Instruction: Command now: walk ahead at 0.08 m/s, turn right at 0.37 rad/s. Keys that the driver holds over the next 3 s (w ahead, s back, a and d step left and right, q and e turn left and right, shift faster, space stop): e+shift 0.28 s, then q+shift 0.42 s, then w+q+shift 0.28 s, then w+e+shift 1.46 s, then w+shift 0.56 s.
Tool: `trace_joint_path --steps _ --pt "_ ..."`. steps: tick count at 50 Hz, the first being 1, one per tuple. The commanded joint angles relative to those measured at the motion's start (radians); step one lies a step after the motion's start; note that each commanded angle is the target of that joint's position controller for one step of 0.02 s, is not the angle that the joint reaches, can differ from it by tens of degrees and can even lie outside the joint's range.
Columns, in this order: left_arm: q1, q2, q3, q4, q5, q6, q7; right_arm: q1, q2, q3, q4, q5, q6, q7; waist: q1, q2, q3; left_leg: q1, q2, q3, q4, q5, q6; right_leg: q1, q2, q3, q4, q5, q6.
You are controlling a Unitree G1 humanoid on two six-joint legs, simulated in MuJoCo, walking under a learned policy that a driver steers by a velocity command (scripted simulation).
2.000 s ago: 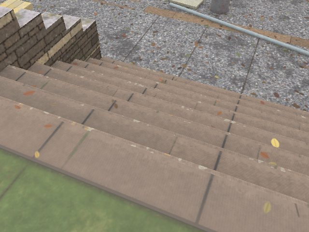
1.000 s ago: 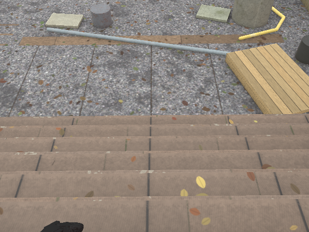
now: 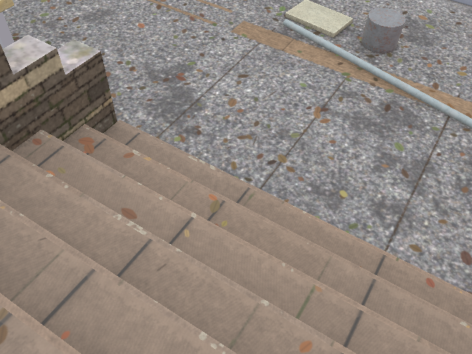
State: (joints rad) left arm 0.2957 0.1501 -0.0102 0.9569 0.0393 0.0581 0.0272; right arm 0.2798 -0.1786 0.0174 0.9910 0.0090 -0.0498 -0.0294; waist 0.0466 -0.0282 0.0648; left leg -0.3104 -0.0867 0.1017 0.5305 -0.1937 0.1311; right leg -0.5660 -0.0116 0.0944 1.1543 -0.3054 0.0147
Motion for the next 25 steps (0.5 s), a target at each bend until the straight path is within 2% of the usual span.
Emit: trace_joint_path --steps 1,3,4,5,6,8,9,10,11,12,13,14,15,16,17,18,19,20,21,22,24,25 --pt "0.149 0.115 0.038 -0.021 -0.013 0.023 -0.015 -0.095 -0.161 -0.031 -0.127 0.004 -0.005 -0.009 0.046 0.183 -0.162 -0.182 0.357 -0.136 -0.078 0.744 0.112 0.277 0.045 -0.104 0.169 0.201 -0.006" --pt "-0.013 0.153 0.054 -0.103 0.004 0.038 -0.018 -0.061 -0.198 -0.051 -0.160 0.003 0.019 -0.017 -0.002 0.130 -0.114 -0.142 0.407 -0.185 -0.079 0.540 0.165 0.113 0.039 -0.094 0.283 0.110 -0.015" --pt "-0.066 0.143 0.052 -0.134 0.001 0.044 -0.015 -0.015 -0.188 -0.053 -0.156 -0.002 0.040 -0.025 -0.019 0.098 -0.081 -0.091 0.397 -0.160 -0.077 0.431 0.158 0.038 0.025 -0.092 0.178 0.022 -0.013" --pt "-0.086 0.129 0.046 -0.150 0.004 0.046 -0.014 0.008 -0.185 -0.057 -0.162 -0.010 0.053 -0.029 -0.038 0.104 -0.069 -0.059 0.388 -0.154 -0.060 0.357 0.144 0.026 0.022 -0.110 0.115 -0.002 -0.015" --pt "-0.135 0.114 0.039 -0.187 0.001 0.052 -0.018 0.033 -0.186 -0.063 -0.154 -0.017 0.069 -0.032 -0.062 0.129 -0.030 -0.005 0.405 -0.171 -0.074 0.317 0.128 -0.022 0.007 -0.096 -0.038 -0.150 -0.015" --pt "-0.140 0.108 0.037 -0.217 -0.012 0.050 -0.029 0.042 -0.217 -0.080 -0.170 -0.034 0.089 -0.034 -0.087 0.158 -0.067 0.009 0.416 -0.169 -0.064 0.180 0.114 0.062 0.030 -0.152 -0.123 -0.240 -0.023" --pt "-0.150 0.113 0.034 -0.239 -0.026 0.053 -0.037 0.025 -0.235 -0.089 -0.184 -0.041 0.097 -0.032 -0.092 0.178 -0.082 -0.001 0.423 -0.162 -0.075 0.102 0.105 0.106 0.032 -0.169 -0.170 -0.258 -0.039" --pt "-0.146 0.116 0.033 -0.260 -0.039 0.052 -0.043 -0.011 -0.245 -0.095 -0.204 -0.042 0.098 -0.032 -0.082 0.183 -0.092 -0.023 0.426 -0.156 -0.073 0.044 0.086 0.162 0.032 -0.176 -0.243 -0.267 -0.054" --pt "-0.116 0.129 0.037 -0.269 -0.047 0.050 -0.047 -0.052 -0.255 -0.101 -0.224 -0.040 0.100 -0.029 -0.063 0.177 -0.108 -0.046 0.427 -0.141 -0.047 0.043 0.065 0.232 0.044 -0.194 -0.312 -0.251 -0.070" --pt "-0.019 0.136 0.044 -0.248 -0.054 0.045 -0.048 -0.086 -0.249 -0.102 -0.237 -0.038 0.112 -0.030 -0.013 0.129 -0.129 -0.099 0.403 -0.091 0.051 -0.006 0.028 0.346 0.054 -0.185 -0.455 -0.197 -0.092" --pt "0.083 0.162 0.058 -0.223 -0.045 0.035 -0.049 -0.105 -0.232 -0.104 -0.248 -0.031 0.121 -0.027 0.039 -0.008 -0.121 -0.266 0.353 -0.001 0.279 -0.112 -0.041 0.518 0.047 -0.073 -0.602 -0.139 -0.119" --pt "0.099 0.261 0.072 -0.253 -0.053 0.019 -0.051 -0.099 -0.133 -0.081 -0.285 -0.041 0.130 -0.014 0.012 -0.273 -0.059 -0.651 0.190 0.085 0.642 -0.541 -0.140 0.627 -0.218 0.437 -0.712 0.081 -0.199" --pt "0.185 0.380 0.095 -0.265 -0.043 0.015 -0.038 -0.292 -0.161 -0.070 -0.379 -0.043 0.114 -0.010 0.125 -0.275 -0.052 -0.839 0.059 -0.087 0.690 -0.608 -0.176 0.620 -0.373 0.684 -0.830 0.560 -0.323" --pt "0.164 0.339 0.080 -0.252 -0.004 0.006 -0.013 -0.289 -0.144 -0.059 -0.380 -0.021 0.098 -0.011 0.069 -0.166 -0.045 -0.783 0.087 -0.177 0.758 -0.477 -0.178 0.587 -0.377 0.579 -0.792 0.709 -0.353" --pt "0.072 0.279 0.060 -0.258 -0.003 0.010 0.005 -0.221 -0.140 -0.056 -0.349 -0.020 0.095 -0.015 -0.012 -0.120 -0.040 -0.726 0.091 -0.173 0.795 -0.346 -0.177 0.505 -0.335 0.409 -0.741 0.695 -0.343" --pt "-0.002 0.226 0.043 -0.268 -0.014 0.009 0.003 -0.150 -0.151 -0.059 -0.303 -0.035 0.105 -0.017 -0.066 -0.074 -0.057 -0.628 0.092 -0.170 0.816 -0.243 -0.178 0.426 -0.258 0.268 -0.701 0.705 -0.304" --pt "-0.040 0.178 0.025 -0.273 -0.025 0.000 -0.001 -0.058 -0.159 -0.064 -0.243 -0.042 0.123 -0.016 -0.094 -0.054 -0.092 -0.517 0.067 -0.181 0.843 -0.168 -0.176 0.367 -0.201 0.161 -0.684 0.741 -0.261" --pt "-0.032 0.136 0.007 -0.260 -0.029 -0.010 -0.008 0.012 -0.157 -0.070 -0.196 -0.033 0.141 -0.010 -0.100 -0.042 -0.119 -0.426 0.020 -0.223 0.862 -0.142 -0.173 0.321 -0.171 0.090 -0.688 0.726 -0.220" --pt "-0.021 0.133 0.002 -0.251 -0.028 -0.017 -0.008 0.023 -0.154 -0.075 -0.186 -0.022 0.152 0.001 -0.099 -0.046 -0.114 -0.406 -0.011 -0.230 0.890 -0.125 -0.171 0.301 -0.166 0.044 -0.699 0.651 -0.189" --pt "-0.007 0.157 0.011 -0.245 -0.027 -0.021 -0.005 -0.010 -0.155 -0.080 -0.200 -0.017 0.157 0.009 -0.090 -0.048 -0.091 -0.446 -0.025 -0.213 0.935 -0.108 -0.166 0.309 -0.171 0.030 -0.707 0.587 -0.170" --pt "0.029 0.199 0.028 -0.245 -0.028 -0.022 0.003 -0.087 -0.152 -0.087 -0.241 -0.020 0.160 0.015 -0.065 -0.030 -0.064 -0.562 -0.036 -0.191 1.035 -0.099 -0.159 0.359 -0.199 0.034 -0.705 0.550 -0.163" --pt "0.047 0.205 0.034 -0.247 -0.027 -0.026 0.008 -0.116 -0.153 -0.090 -0.263 -0.027 0.159 0.015 -0.050 -0.032 -0.056 -0.638 -0.035 -0.188 1.061 -0.088 -0.155 0.407 -0.214 0.038 -0.693 0.571 -0.167"
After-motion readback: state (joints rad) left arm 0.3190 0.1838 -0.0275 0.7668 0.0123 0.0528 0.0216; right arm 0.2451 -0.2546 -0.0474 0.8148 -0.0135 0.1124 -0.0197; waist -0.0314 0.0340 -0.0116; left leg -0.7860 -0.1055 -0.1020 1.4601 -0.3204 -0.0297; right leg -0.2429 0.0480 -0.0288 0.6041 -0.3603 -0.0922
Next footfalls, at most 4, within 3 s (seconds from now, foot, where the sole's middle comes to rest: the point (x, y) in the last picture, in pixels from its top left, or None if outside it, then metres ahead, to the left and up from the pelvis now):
0.26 right None -0.01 -0.12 -0.76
1.06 left None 0.15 0.12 -0.76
1.58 right None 0.44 0.09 -0.94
2.02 left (180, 279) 0.88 0.26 -1.11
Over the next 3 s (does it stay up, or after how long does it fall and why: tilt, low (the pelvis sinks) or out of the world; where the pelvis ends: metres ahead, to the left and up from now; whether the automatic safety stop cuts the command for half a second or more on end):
stays up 1.21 -0.18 -0.73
